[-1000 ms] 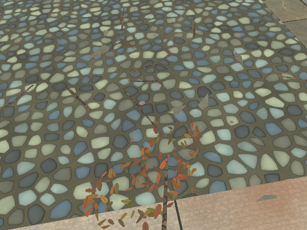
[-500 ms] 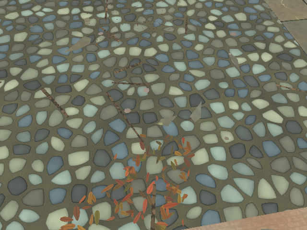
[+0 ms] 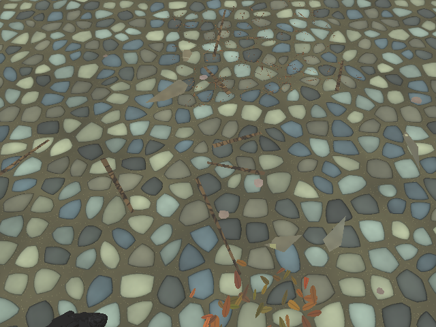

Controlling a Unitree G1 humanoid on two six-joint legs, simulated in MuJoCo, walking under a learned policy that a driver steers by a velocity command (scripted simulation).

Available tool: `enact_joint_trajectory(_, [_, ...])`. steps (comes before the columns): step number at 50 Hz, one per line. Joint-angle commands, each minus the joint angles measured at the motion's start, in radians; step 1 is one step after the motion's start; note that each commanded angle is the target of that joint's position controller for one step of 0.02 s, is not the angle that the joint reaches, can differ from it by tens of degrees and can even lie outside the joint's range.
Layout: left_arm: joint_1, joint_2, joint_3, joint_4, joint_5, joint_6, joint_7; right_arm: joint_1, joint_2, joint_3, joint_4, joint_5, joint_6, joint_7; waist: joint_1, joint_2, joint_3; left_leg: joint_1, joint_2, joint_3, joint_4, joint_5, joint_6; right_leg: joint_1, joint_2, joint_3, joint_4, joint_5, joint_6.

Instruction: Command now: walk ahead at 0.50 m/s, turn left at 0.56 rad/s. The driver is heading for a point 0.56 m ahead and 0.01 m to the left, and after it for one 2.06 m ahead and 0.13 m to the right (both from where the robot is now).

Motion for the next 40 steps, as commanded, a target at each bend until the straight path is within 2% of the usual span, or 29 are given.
enact_joint_trajectory(1, [0.165,0.095,0.041,-0.008,-0.006,0.003,0.004,-0.014,-0.080,-0.011,-0.078,-0.013,-0.002,0.012,0.092,-0.043,-0.075,-0.408,0.123,0.030,0.233,0.118,-0.010,0.395,-0.344,0.440,-0.321,-0.179,-0.120])
enact_joint_trajectory(3, [0.182,0.086,0.037,0.017,-0.012,-0.009,0.006,-0.033,-0.066,-0.010,-0.081,-0.030,0.020,0.032,0.076,-0.113,-0.044,-0.373,0.154,0.049,0.198,0.150,-0.028,0.326,-0.276,0.263,-0.349,0.010,-0.090])
enact_joint_trajectory(4, [0.200,0.091,0.040,0.029,-0.018,-0.020,0.002,-0.036,-0.059,-0.009,-0.086,-0.030,0.029,0.038,0.072,-0.124,-0.050,-0.368,0.153,0.057,0.199,0.164,-0.033,0.320,-0.271,0.221,-0.352,0.095,-0.091])
enact_joint_trajectory(7, [0.228,0.099,0.047,0.050,-0.031,-0.037,-0.004,-0.110,-0.044,-0.004,-0.116,-0.030,0.043,0.052,0.065,-0.103,-0.032,-0.438,0.163,0.070,0.185,0.226,-0.048,0.336,-0.279,0.115,-0.371,0.295,-0.110])
enact_joint_trajectory(9, [0.238,0.099,0.048,0.063,-0.034,-0.035,-0.001,-0.163,-0.034,0.002,-0.138,-0.032,0.044,0.054,0.062,-0.095,-0.014,-0.464,0.161,0.096,0.118,0.270,-0.065,0.342,-0.270,0.021,-0.348,0.532,-0.116])
enact_joint_trajectory(10, [0.236,0.098,0.048,0.068,-0.034,-0.031,0.000,-0.189,-0.024,0.007,-0.149,-0.030,0.042,0.055,0.062,-0.101,-0.009,-0.452,0.157,0.118,0.054,0.302,-0.071,0.335,-0.254,-0.026,-0.339,0.590,-0.112])
enact_joint_trajectory(12, [0.237,0.099,0.048,0.077,-0.035,-0.023,0.001,-0.247,0.003,0.022,-0.168,-0.026,0.037,0.063,0.076,-0.117,-0.009,-0.375,0.145,0.158,-0.107,0.387,-0.068,0.307,-0.218,-0.101,-0.323,0.614,-0.098])
enact_joint_trajectory(14, [0.260,0.111,0.049,0.094,-0.038,-0.017,0.002,-0.294,0.020,0.034,-0.181,-0.027,0.033,0.067,0.094,-0.126,-0.015,-0.292,0.121,0.193,-0.247,0.431,-0.057,0.308,-0.208,-0.131,-0.297,0.641,-0.090])
enact_joint_trajectory(16, [0.288,0.131,0.055,0.113,-0.040,-0.007,0.004,-0.299,0.005,0.033,-0.184,-0.033,0.031,0.062,0.100,-0.135,-0.033,-0.245,0.101,0.204,-0.318,0.398,-0.036,0.359,-0.229,-0.123,-0.243,0.695,-0.085])
enact_joint_trajectory(18, [0.293,0.148,0.060,0.126,-0.043,0.005,0.012,-0.258,-0.020,0.027,-0.173,-0.042,0.022,0.051,0.082,-0.138,-0.058,-0.182,0.078,0.198,-0.383,0.345,-0.002,0.404,-0.245,-0.107,-0.144,0.762,-0.080])
enact_joint_trajectory(19, [0.290,0.153,0.061,0.130,-0.046,0.013,0.015,-0.189,-0.035,0.020,-0.150,-0.050,0.011,0.045,0.052,-0.117,-0.091,-0.102,0.061,0.188,-0.453,0.367,0.018,0.409,-0.234,-0.111,-0.036,0.737,-0.069])
enact_joint_trajectory(20, [0.299,0.155,0.060,0.132,-0.051,0.019,0.015,-0.110,-0.055,0.013,-0.119,-0.062,-0.004,0.036,0.012,-0.054,-0.140,0.032,0.066,0.175,-0.559,0.531,0.035,0.365,-0.194,-0.145,0.121,0.617,-0.041])
enact_joint_trajectory(21, [0.338,0.112,0.047,0.099,-0.048,0.020,0.015,-0.026,-0.134,-0.002,-0.113,-0.072,-0.016,0.024,-0.004,0.076,-0.254,0.280,0.300,-0.043,-0.487,1.000,0.087,0.173,-0.147,-0.166,0.375,0.180,-0.008])
enact_joint_trajectory(22, [0.458,0.014,0.025,0.094,-0.056,0.037,0.010,-0.037,-0.173,-0.006,-0.127,-0.036,-0.012,0.013,0.076,0.198,-0.399,0.465,0.563,-0.317,-0.387,1.601,0.251,-0.004,-0.012,-0.075,0.625,-0.563,0.021])
enact_joint_trajectory(23, [0.445,0.068,0.032,0.128,-0.042,0.068,0.015,-0.022,-0.123,-0.001,-0.125,0.021,0.005,-0.003,0.022,0.096,-0.478,0.419,0.536,-0.267,-0.448,1.371,0.310,0.006,-0.032,0.038,0.650,-0.506,0.032])
enact_joint_trajectory(24, [0.366,0.076,0.033,0.118,-0.042,0.077,0.011,-0.106,-0.083,0.010,-0.129,0.020,0.018,-0.013,0.037,0.103,-0.326,0.285,0.481,-0.230,-0.549,1.043,0.296,-0.049,-0.046,0.029,0.652,-0.462,0.040])
enact_joint_trajectory(25, [0.286,0.077,0.033,0.108,-0.031,0.077,0.012,-0.186,-0.035,0.029,-0.131,0.012,0.024,-0.020,0.057,0.072,-0.176,0.152,0.415,-0.169,-0.618,0.882,0.237,-0.063,-0.070,0.034,0.578,-0.393,0.043])
enact_joint_trajectory(26, [0.277,0.066,0.031,0.121,-0.027,0.083,0.010,-0.230,0.009,0.048,-0.122,0.004,0.023,-0.026,0.088,0.062,-0.112,0.054,0.368,-0.094,-0.655,0.858,0.185,-0.006,-0.084,0.047,0.494,-0.339,0.051])
enact_joint_trajectory(27, [0.324,0.053,0.028,0.149,-0.025,0.096,0.007,-0.248,0.022,0.055,-0.115,-0.005,0.020,-0.030,0.113,0.074,-0.102,-0.031,0.336,-0.018,-0.674,0.862,0.151,0.092,-0.075,0.037,0.440,-0.294,0.056])
enact_joint_trajectory(29, [0.373,0.034,0.026,0.187,-0.031,0.109,0.004,-0.239,0.009,0.055,-0.091,-0.022,0.006,-0.028,0.127,0.060,-0.129,-0.066,0.313,0.047,-0.679,0.823,0.122,0.188,-0.044,0.030,0.353,-0.272,0.054])
enact_joint_trajectory(32, [0.305,0.044,0.034,0.172,-0.028,0.121,0.008,-0.234,-0.044,0.037,-0.073,-0.017,0.006,-0.028,0.108,0.092,-0.114,-0.052,0.328,0.040,-0.695,0.578,0.123,0.158,-0.032,0.020,0.275,-0.257,0.046])
enact_joint_trajectory(35, [0.241,0.057,0.044,0.145,-0.026,0.128,0.005,-0.228,-0.064,0.021,-0.069,-0.017,0.031,-0.035,0.086,0.107,-0.080,-0.070,0.356,0.017,-0.721,0.317,0.141,0.106,-0.034,0.003,0.278,-0.268,0.035])
enact_joint_trajectory(37, [0.222,0.049,0.045,0.132,-0.026,0.127,0.001,-0.221,-0.065,0.014,-0.065,-0.019,0.043,-0.041,0.079,0.098,-0.065,-0.067,0.376,0.010,-0.717,0.265,0.152,0.088,-0.035,-0.008,0.263,-0.287,0.027])
enact_joint_trajectory(40, [0.233,0.031,0.044,0.124,-0.029,0.121,-0.002,-0.220,-0.073,0.005,-0.057,-0.019,0.052,-0.048,0.081,0.084,-0.076,-0.045,0.397,0.022,-0.677,0.295,0.151,0.120,-0.027,-0.032,0.182,-0.292,0.006])
Keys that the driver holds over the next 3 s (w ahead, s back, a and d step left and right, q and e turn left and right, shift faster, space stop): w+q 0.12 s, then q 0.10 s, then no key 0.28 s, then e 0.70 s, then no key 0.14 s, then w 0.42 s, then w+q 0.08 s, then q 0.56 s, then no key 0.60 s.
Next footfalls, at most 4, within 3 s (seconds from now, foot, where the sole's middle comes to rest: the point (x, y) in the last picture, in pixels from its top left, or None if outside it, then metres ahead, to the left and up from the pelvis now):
0.42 left None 0.31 0.12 -0.76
0.88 right None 0.26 -0.08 -0.76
1.36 left None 0.28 0.12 -0.76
1.82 right None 0.38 -0.13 -0.76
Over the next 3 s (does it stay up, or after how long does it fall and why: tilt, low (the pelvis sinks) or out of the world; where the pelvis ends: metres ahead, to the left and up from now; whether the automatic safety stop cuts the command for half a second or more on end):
stays up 0.51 -0.08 0.02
